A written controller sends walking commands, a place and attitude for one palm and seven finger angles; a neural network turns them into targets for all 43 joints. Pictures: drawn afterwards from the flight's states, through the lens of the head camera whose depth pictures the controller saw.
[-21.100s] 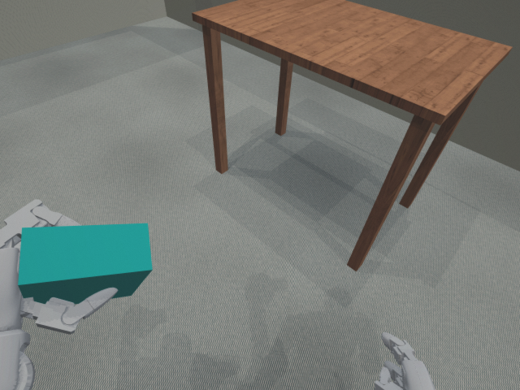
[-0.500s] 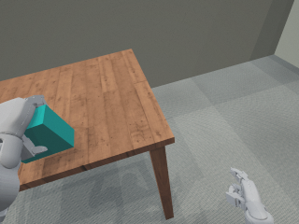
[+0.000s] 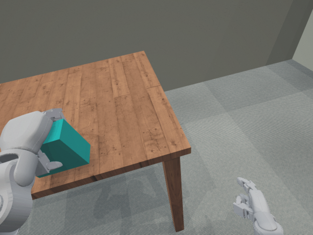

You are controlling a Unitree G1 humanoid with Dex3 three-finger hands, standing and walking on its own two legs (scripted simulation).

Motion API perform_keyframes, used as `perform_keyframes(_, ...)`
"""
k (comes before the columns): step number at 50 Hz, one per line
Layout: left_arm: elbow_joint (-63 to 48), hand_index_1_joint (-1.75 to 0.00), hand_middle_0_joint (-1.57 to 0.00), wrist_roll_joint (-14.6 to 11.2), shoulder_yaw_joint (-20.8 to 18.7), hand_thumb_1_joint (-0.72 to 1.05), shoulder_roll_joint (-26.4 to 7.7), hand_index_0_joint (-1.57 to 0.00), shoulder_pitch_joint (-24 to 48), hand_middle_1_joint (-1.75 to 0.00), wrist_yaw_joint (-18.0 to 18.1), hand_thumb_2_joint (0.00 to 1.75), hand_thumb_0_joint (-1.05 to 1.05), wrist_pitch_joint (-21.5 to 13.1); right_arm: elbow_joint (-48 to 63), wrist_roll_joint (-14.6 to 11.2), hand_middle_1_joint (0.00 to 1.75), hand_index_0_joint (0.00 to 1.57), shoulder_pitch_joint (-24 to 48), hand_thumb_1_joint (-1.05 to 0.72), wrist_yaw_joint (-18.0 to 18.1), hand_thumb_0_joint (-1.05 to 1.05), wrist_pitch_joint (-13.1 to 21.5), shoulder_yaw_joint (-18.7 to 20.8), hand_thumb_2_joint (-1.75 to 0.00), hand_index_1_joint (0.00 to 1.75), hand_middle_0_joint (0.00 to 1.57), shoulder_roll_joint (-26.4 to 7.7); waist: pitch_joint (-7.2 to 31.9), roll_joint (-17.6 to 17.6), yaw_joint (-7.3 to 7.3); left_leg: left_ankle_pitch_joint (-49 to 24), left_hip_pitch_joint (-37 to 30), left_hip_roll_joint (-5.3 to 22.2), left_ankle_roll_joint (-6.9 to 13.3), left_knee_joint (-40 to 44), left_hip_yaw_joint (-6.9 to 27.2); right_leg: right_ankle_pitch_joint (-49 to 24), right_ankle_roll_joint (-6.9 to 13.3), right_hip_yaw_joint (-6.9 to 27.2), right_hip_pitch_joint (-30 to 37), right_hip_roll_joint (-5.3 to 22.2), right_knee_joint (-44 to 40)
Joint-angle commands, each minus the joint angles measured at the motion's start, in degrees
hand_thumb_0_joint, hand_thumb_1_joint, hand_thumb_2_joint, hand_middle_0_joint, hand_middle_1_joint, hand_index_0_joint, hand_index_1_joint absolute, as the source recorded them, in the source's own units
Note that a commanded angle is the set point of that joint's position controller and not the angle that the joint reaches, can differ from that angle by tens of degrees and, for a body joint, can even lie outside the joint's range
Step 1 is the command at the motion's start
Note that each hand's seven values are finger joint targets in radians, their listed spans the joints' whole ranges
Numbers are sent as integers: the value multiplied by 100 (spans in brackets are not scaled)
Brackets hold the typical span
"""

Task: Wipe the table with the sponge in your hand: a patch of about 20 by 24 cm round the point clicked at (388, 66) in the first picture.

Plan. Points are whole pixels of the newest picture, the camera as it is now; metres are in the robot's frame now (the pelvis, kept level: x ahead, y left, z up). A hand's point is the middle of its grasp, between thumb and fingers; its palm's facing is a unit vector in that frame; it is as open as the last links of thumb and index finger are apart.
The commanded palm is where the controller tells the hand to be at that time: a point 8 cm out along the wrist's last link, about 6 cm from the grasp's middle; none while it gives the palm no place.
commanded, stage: move the sponge above the wiping area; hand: left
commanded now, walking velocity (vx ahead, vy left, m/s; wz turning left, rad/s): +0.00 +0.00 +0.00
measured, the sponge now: (55, 154) +0.23 +0.28 +0.13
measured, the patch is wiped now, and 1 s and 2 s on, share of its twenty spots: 0.00 0.00 0.00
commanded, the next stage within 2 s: lower the sponge onto the table in 1.84 s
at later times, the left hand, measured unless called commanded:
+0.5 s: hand (54, 138) +0.24 +0.28 +0.17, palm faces +0.13 -0.08 -0.99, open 9.6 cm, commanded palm +0.21 +0.28 +0.26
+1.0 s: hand (58, 131) +0.26 +0.28 +0.18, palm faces +0.10 -0.02 -0.99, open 9.6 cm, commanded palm +0.22 +0.29 +0.25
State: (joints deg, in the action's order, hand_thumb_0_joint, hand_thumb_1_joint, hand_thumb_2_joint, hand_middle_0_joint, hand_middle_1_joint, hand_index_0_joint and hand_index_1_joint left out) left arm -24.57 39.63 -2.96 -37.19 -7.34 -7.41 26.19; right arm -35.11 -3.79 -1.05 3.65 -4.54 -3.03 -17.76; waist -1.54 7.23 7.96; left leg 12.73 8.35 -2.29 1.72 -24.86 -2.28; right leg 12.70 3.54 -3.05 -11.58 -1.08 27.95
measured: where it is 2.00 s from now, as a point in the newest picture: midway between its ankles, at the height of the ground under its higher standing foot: outside the picture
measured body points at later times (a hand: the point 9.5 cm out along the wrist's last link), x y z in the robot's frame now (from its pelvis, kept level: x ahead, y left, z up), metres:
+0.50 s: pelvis +0.00 +0.00 +0.00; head -0.01 -0.06 +0.45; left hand +0.23 +0.28 +0.23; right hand +0.26 -0.20 -0.08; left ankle +0.01 +0.10 -0.74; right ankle +0.03 -0.08 -0.74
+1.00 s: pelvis +0.01 -0.02 +0.00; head +0.00 -0.08 +0.45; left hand +0.25 +0.27 +0.23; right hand +0.25 -0.23 -0.09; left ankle +0.01 +0.10 -0.74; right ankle +0.03 -0.08 -0.74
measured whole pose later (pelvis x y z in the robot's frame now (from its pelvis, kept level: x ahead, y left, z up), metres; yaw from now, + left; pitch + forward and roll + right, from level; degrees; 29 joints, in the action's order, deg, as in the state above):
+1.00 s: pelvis +0.01 -0.02 +0.00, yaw +0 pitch -4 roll +2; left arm -14.2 44.7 -1.1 -37.6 -0.8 -7.5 23.9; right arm -37.1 -3.2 -1.5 3.3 -4.7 -2.6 -17.8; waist -1.2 7.2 6.8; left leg 12.7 6.8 -1.4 0.6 -23.4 -2.1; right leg 13.0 4.8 -3.0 -10.4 -2.1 27.1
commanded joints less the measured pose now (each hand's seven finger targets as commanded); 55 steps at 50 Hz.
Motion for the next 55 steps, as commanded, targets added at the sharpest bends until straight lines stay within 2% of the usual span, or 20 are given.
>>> perform_keyframes(1,-1209,-160,-120,727,-1203,10,-2057,-120,2862,-160,609,130,0,-284,929,118,30,20,1362,-90,148,0,518,178,-90,30,20,-318,1555,1,-63,-958,-173,46,51,359,449,-299,44,814,794,156,-492)
perform_keyframes(5,-530,-160,-120,740,-1107,10,-1908,-120,2914,-160,648,130,0,-218,807,26,30,20,1661,-90,129,0,481,148,-90,30,20,-301,1156,112,18,-861,-94,-11,-4,536,599,-147,168,987,701,38,-640)
perform_keyframes(6,-500,-160,-120,619,-799,10,-1523,-120,2964,-160,625,130,0,-242,775,63,30,20,1486,-90,120,0,479,170,-90,30,20,-292,1286,-92,-64,-897,-140,58,-5,537,469,-305,69,734,828,165,-626)
perform_keyframes(7,-294,-160,-120,540,-1014,10,-1694,-120,2654,-160,604,130,0,-226,721,65,30,20,1412,-90,106,0,457,217,-90,30,20,-326,1227,-154,-1,-931,-98,69,-14,589,511,-396,65,748,866,132,-649)
perform_keyframes(10,48,-160,-120,391,-899,10,-1358,-120,2048,-160,370,130,0,-8,820,-23,30,20,1747,-90,50,0,411,132,-90,30,20,-303,906,-291,35,-846,121,89,-48,623,523,-339,93,843,743,94,-679)
perform_keyframes(11,-143,-160,-120,324,-727,10,-1136,-120,1900,-160,295,130,0,-24,854,20,30,20,1515,-90,9,0,373,163,-90,30,20,-356,1025,-418,-4,-910,143,143,-40,601,418,-516,17,624,860,196,-639)
perform_keyframes(15,-329,-160,-120,323,-994,10,-1344,-120,1263,-160,119,130,0,133,1048,-24,30,20,1716,-90,-56,0,265,119,-90,30,20,-378,1009,-520,70,-920,271,127,-18,567,430,-517,18,753,828,93,-586)
perform_keyframes(18,-658,-160,-120,448,-880,10,-1419,-120,1736,-160,150,130,0,41,1064,26,30,20,1492,-90,-34,0,209,139,-90,30,20,-407,1144,-529,-51,-879,169,114,24,582,412,-467,-33,591,845,125,-565)
perform_keyframes(25,-585,-160,-120,862,-883,10,-1696,-120,2787,-160,507,130,0,-136,934,50,30,20,1618,-90,40,0,372,124,-90,30,20,-311,1344,62,1,-808,-93,11,38,566,543,-122,150,928,794,23,-635)
perform_keyframes(26,-396,-160,-120,898,-776,10,-1581,-120,2886,-160,541,130,0,-178,825,88,30,20,1375,-90,37,0,376,153,-90,30,20,-332,1366,-196,-77,-893,-103,15,45,553,458,-244,89,756,855,71,-632)
perform_keyframes(30,61,-160,-120,741,-753,10,-1460,-120,2669,-160,478,130,0,-71,810,-3,30,20,1643,-90,46,0,376,140,-90,30,20,-326,1067,-207,-22,-688,2,5,28,649,520,-36,118,901,730,24,-753)
perform_keyframes(31,143,-160,-120,701,-466,10,-1165,-120,2761,-160,439,130,0,-84,781,39,30,20,1437,-90,47,0,373,158,-90,30,20,-361,1101,-394,-103,-734,29,22,38,618,416,-177,34,688,787,116,-730)
perform_keyframes(35,409,-160,-120,687,-634,10,-1355,-120,2407,-160,260,130,0,55,841,-3,30,20,1633,-90,46,0,325,138,-90,30,20,-395,997,-421,-44,-675,146,14,42,601,424,-134,58,917,754,78,-767)
perform_keyframes(36,390,-160,-120,675,-464,10,-1190,-120,2511,-160,227,130,0,35,846,31,30,20,1422,-90,39,0,318,149,-90,30,20,-413,1075,-623,-108,-698,173,35,52,587,351,-213,-10,711,846,158,-718)
perform_keyframes(39,297,-160,-120,762,-764,10,-1581,-120,2403,-160,164,130,0,-13,883,67,30,20,1349,-90,18,0,281,203,-90,30,20,-449,1392,-541,-18,-938,143,-2,78,509,375,-570,-6,793,1091,164,-609)
perform_keyframes(40,167,-160,-120,813,-945,10,-1775,-120,2326,-160,157,130,0,31,927,38,30,20,1635,-90,3,0,306,144,-90,30,20,-419,1394,-266,42,-989,168,-24,69,472,426,-549,72,1006,1079,112,-594)
perform_keyframes(41,59,-160,-120,810,-801,10,-1583,-120,2349,-160,165,130,0,-15,927,80,30,20,1445,-90,-14,0,318,158,-90,30,20,-391,1626,-429,9,-1163,157,-18,84,397,336,-817,20,860,1302,210,-475)
perform_keyframes(42,98,-160,-120,819,-1034,10,-1851,-120,2243,-160,184,130,0,-46,865,102,30,20,1337,-90,-16,0,287,201,-90,30,20,-425,1592,-365,20,-1197,129,-29,93,413,363,-893,22,890,1292,173,-499)
perform_keyframes(49,60,-160,-120,693,-1226,10,-1911,-120,2132,-160,330,130,0,-345,836,93,30,20,1201,-90,17,0,350,258,-90,30,20,-404,1288,-439,-18,-1113,96,-60,109,322,358,-853,-15,966,1059,162,-598)
perform_keyframes(55,54,-160,-120,596,-1000,10,-1645,-120,2109,-160,294,130,0,-226,854,34,30,20,1467,-90,53,0,401,229,-90,30,20,-391,1083,-254,-53,-1063,88,-59,85,309,398,-792,32,1118,875,131,-634)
